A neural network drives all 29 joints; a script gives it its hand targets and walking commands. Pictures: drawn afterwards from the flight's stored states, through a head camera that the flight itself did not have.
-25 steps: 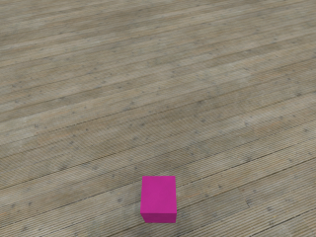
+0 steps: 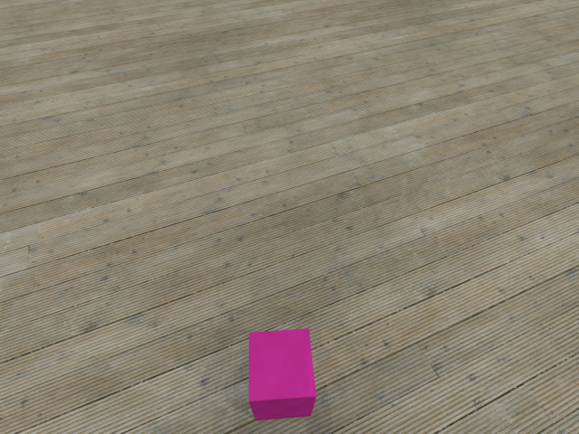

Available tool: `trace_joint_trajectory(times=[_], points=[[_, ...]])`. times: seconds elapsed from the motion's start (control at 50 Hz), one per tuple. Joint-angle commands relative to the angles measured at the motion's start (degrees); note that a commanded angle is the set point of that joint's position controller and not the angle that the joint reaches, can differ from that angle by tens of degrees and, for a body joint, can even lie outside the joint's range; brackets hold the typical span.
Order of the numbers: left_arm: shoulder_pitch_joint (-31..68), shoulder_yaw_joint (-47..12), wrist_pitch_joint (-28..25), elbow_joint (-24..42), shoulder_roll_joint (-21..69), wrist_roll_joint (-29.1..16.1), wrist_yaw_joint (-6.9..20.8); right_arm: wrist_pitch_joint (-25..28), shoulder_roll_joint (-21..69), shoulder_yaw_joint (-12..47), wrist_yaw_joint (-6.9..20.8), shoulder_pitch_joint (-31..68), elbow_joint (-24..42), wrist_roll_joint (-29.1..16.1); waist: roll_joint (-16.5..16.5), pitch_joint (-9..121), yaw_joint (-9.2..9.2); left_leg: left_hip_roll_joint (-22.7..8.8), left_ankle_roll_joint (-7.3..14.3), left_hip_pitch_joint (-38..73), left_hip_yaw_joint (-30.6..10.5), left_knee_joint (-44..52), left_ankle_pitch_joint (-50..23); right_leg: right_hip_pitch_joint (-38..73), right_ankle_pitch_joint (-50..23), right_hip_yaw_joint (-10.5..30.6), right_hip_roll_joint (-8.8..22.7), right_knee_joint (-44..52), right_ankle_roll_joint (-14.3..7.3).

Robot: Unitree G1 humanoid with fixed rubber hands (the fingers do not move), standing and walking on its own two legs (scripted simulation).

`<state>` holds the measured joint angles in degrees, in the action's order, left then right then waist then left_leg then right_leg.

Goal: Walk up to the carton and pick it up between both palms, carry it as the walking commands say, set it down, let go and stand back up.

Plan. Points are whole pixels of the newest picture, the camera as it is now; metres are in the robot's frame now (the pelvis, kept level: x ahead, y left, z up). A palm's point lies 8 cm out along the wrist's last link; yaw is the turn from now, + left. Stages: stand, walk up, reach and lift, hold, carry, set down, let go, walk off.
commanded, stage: walk up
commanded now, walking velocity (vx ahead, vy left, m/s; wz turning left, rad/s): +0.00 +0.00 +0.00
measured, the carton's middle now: (281, 376) +0.37 +0.04 -0.64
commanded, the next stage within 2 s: none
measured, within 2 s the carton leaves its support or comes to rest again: neither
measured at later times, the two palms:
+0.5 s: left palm out of the picture -0.01 +0.29 -0.17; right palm out of the picture +0.00 -0.18 -0.14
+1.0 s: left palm out of the picture -0.09 +0.25 -0.14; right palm out of the picture -0.09 -0.18 -0.14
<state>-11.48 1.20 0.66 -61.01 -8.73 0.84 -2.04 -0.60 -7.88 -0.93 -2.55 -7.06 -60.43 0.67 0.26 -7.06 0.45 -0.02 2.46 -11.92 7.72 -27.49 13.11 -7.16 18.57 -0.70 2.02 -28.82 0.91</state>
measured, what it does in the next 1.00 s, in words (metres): steps on the spot: left foot, then right foot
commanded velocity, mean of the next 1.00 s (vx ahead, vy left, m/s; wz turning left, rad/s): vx -0.05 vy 0.02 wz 0.01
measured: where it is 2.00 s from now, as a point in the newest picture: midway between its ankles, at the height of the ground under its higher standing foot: outside the picture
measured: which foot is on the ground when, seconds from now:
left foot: down 0.00-0.16, up 0.18-0.34, down 0.36-1.00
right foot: down 0.00-0.36, up 0.38-0.64, down 0.66-1.00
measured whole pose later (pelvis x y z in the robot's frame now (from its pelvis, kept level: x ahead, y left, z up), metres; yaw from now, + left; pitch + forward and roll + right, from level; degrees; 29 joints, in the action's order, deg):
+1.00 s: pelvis -0.08 +0.04 +0.01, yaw -1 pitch -3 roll +0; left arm -15.6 0.8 0.0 -66.8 -7.3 0.8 -1.9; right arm -0.5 -8.1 -0.7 -1.8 -15.7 -65.5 1.1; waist 0.5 -3.5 -0.1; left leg -0.1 1.7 -8.7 5.3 -20.6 8.8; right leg -2.9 14.8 -1.1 0.4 -20.8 -0.2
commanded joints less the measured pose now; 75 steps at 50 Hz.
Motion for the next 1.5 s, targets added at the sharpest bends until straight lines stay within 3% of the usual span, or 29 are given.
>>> trace_joint_trajectory(times=[0.0,0.04,0.06,0.08,0.12,0.14,0.16,0.18,0.24,0.28,0.32,0.34,0.36,0.46,0.58,0.64,0.7,0.98,1.0,1.02,1.04,1.14,1.22,1.28,1.3,1.34,1.42,1.46,1.48], points=[[-3.45,1.02,-0.77,-0.14,-6.22,0.66,-0.2,0.0,-7.34,-1.24,-0.24,-4.22,1.11,0.11,4.42,3.15,-0.64,-5.69,-0.28,9.26,-7.13,8.42,-8.07,-5.79,-10.02,4.47,4.8,11.54,-1.8],[-1.24,3.01,-0.72,0.79,-8.54,0.91,-0.85,0.43,-8.64,-2.96,0.19,-3.67,2.08,0.34,4.27,2.51,-0.01,-7.13,0.06,4.59,-6.86,6.41,-15.11,-5.14,-14.0,1.57,5.37,8.45,-0.44],[-0.95,4.62,-0.57,2.37,-13.53,0.88,-1.71,-0.6,-14.56,-5.61,0.62,-2.69,2.43,0.06,0.34,0.02,0.79,-5.03,0.1,-1.12,-4.21,-0.15,-26.05,-5.57,-33.85,3.26,8.8,2.16,-1.85],[-3.01,4.54,-0.6,2.18,-13.96,0.46,-1.79,-0.69,-11.92,-4.61,0.59,-4.05,2.28,-0.6,3.74,5.84,0.9,-5.22,-0.12,0.32,-3.38,-2.33,-24.48,-2.77,-38.15,3.18,9.75,0.51,-2.71],[-5.76,4.84,-0.3,1.86,-13.93,0.75,-2.13,-1.38,-9.49,-4.25,0.7,-3.99,3.45,-0.75,7.37,8.63,2.33,-2.42,-1.28,-4.59,-1.4,-10.94,-13.44,-0.28,-44.19,6.96,14.18,0.68,-6.88],[-6.75,4.99,0.11,2.05,-14.5,1.18,-2.29,-1.82,-8.2,-4.13,0.65,-3.68,4.78,-0.38,12.84,8.5,3.64,0.66,-1.96,-9.6,-0.37,-20.71,6.08,-0.27,-50.49,12.25,19.02,3.37,-11.61],[-8.28,5.09,0.27,2.56,-14.68,1.41,-2.74,-2.72,-8.23,-4.28,0.67,-3.27,6.48,0.11,13.86,7.39,5.15,0.88,-2.14,-13.92,-4.15,-33.23,21.29,-1.88,-54.17,17.06,23.99,6.17,-16.56],[-7.6,5.01,0.41,3.18,-14.76,1.56,-3.09,-3.22,-9.07,-4.59,0.65,-2.97,7.13,0.45,9.68,6.93,4.69,-1.47,-2.68,-15.06,-8.79,-38.64,21.88,-4.94,-49.15,18.1,26.26,6.78,-17.61],[6.75,4.54,1.2,7.99,-13.24,1.96,-1.98,-3.05,-4.54,-2.44,1.02,-7.81,6.41,0.44,12.13,5.71,-2.21,-3.64,-2.27,-9.29,-12.0,-31.17,18.11,-12.51,-38.13,10.11,18.1,4.18,-12.41],[7.99,4.36,1.96,7.49,-12.03,1.67,-0.77,-1.89,-4.65,-1.98,1.5,-9.45,5.29,0.34,12.86,7.58,-3.27,-2.94,-3.16,-6.16,-7.67,-13.2,10.65,-7.82,-30.95,5.73,11.74,1.44,-6.44],[3.35,4.15,2.69,5.7,-11.35,1.04,0.06,-0.74,-9.52,-3.06,1.48,-11.9,4.12,1.12,2.19,10.93,-3.22,-3.47,-3.1,4.05,-6.2,5.95,-3.55,-9.22,-16.42,2.54,7.23,-8.29,-3.47],[-1.11,2.99,2.73,5.87,-7.17,0.64,0.3,0.01,-15.86,-4.07,1.17,-10.99,5.28,2.04,-18.64,12.24,-1.92,-19.2,0.68,6.65,-28.15,12.35,-16.34,-17.24,10.21,0.07,-0.72,-18.62,-0.6],[-0.62,2.61,3.25,5.12,-6.39,0.02,-0.22,0.65,-14.99,-3.25,1.26,-9.51,6.13,1.58,-19.92,12.53,-2.56,-20.94,6.39,2.17,-29.52,11.63,-23.97,-15.39,18.42,5.89,-1.7,-24.95,-0.51],[0.43,3.1,2.64,2.71,-8.38,0.24,1.19,1.54,-11.42,-2.79,0.47,-2.6,7.82,1.2,-13.77,7.05,-0.05,-15.94,6.49,-3.74,-20.0,12.07,-14.99,-11.53,9.13,4.65,-0.8,-25.87,0.16],[-2.64,1.42,1.43,0.84,-5.8,-0.59,-0.16,0.99,-10.46,-2.35,-0.1,-7.68,3.41,1.08,-7.49,7.67,0.16,-12.8,3.7,3.89,-15.88,6.94,-19.91,-2.35,-0.69,-0.26,-1.38,4.32,-0.15],[-3.47,1.77,0.06,-0.02,-9.33,-0.04,-0.41,1.33,-6.72,-1.27,0.4,-9.88,2.46,-0.09,3.74,9.94,-1.28,-6.61,-0.54,2.19,-10.58,5.46,-9.73,5.0,-16.61,8.34,7.62,11.21,-2.36],[-1.06,1.17,-0.51,-1.33,-6.17,0.13,0.15,0.66,-5.95,-1.01,0.4,-7.26,0.63,0.38,4.53,3.11,-1.06,-5.1,-0.91,9.11,-9.12,9.78,-5.98,-6.49,-5.46,6.99,5.57,14.84,-3.02],[-7.95,0.34,-1.33,-4.72,-4.35,0.01,-0.23,0.94,-5.24,-0.38,0.37,-10.8,-3.01,0.32,0.12,-0.05,-0.37,-5.3,-1.13,4.17,-9.21,12.03,-1.51,-3.7,-6.19,4.84,3.92,14.53,-2.22],[-9.29,2.26,-1.26,-4.34,-4.87,-0.06,-0.13,0.81,-5.81,-2.2,0.55,-11.33,-2.98,-0.18,-0.57,0.65,-0.08,-6.19,-1.08,3.62,-9.29,10.92,7.11,-4.36,4.07,3.3,4.49,12.68,-3.05],[-11.4,3.05,-0.84,-3.64,-7.01,0.47,0.5,-0.01,-8.26,-3.06,1.19,-12.87,-2.72,0.44,-2.53,3.55,0.66,-5.5,0.68,-0.55,-9.51,8.49,30.48,-4.82,27.83,5.34,4.59,10.71,-4.96],[-10.33,2.96,-0.16,-2.77,-7.8,0.61,0.7,-0.39,-8.37,-3.29,1.45,-10.49,-0.66,1.08,-0.17,-2.67,0.47,-6.33,0.91,-5.16,-10.69,8.59,35.31,-9.86,32.96,5.82,4.0,9.19,-5.4],[-7.95,0.03,-2.27,-0.84,-0.7,2.5,1.25,1.21,-9.04,-4.13,1.06,-19.04,-3.96,1.97,-11.23,-2.95,-3.09,-19.97,7.76,6.81,-26.6,19.98,28.3,-20.67,5.89,-1.41,1.47,-10.07,-2.2],[-18.44,2.03,-2.55,-3.47,-2.47,1.4,1.81,1.0,-7.63,-3.61,1.95,-9.14,-0.44,0.93,-4.58,-1.29,3.31,-12.22,2.16,-17.21,-16.41,14.76,28.96,5.06,6.39,-1.61,0.34,0.35,-4.01],[-23.67,3.13,-2.33,-3.71,-8.79,1.16,0.69,1.22,-2.55,-1.98,2.58,-0.14,4.82,-0.06,17.88,-7.31,8.84,-0.26,-3.61,-27.6,-1.5,-20.87,19.0,-0.2,32.94,23.23,19.94,26.67,-9.19],[-20.79,2.24,-2.73,-2.59,-7.63,1.75,0.18,1.32,-3.6,-2.25,2.3,-0.59,4.01,-0.05,9.43,-9.28,8.09,-3.07,-3.32,-26.69,-5.7,-25.21,15.75,-3.07,23.91,24.69,22.19,25.11,-11.45],[-21.55,1.38,-3.81,-2.71,-5.75,1.22,0.0,2.49,-1.95,-2.06,2.65,-2.98,3.07,0.69,5.12,-8.07,5.82,-4.55,-3.02,-27.34,-6.01,-26.84,14.98,1.09,2.56,18.65,19.88,21.32,-11.6],[-19.43,1.03,-4.8,-2.22,-6.39,1.69,0.05,3.05,-2.08,-2.61,3.02,-3.81,3.7,0.35,6.59,-4.71,2.94,-4.35,-2.45,-21.65,-5.1,-19.34,12.26,2.89,-25.82,9.38,16.6,14.58,-10.61],[-15.56,-0.42,-4.27,-2.31,-3.79,0.66,-0.39,2.79,-1.18,-1.66,2.07,-7.88,1.12,-0.62,6.96,-3.32,-0.41,-1.85,-2.94,-7.26,-4.55,-5.34,4.58,-0.89,-55.62,-0.05,10.66,5.46,-5.51],[-15.25,-0.06,-4.13,-2.7,-4.55,0.35,-0.23,2.82,-0.69,-1.44,1.58,-11.69,-0.61,-0.3,7.58,-0.84,-1.79,-1.41,-2.96,-0.33,-3.6,0.76,-6.82,-1.89,-58.18,-2.0,9.35,2.79,-3.74]])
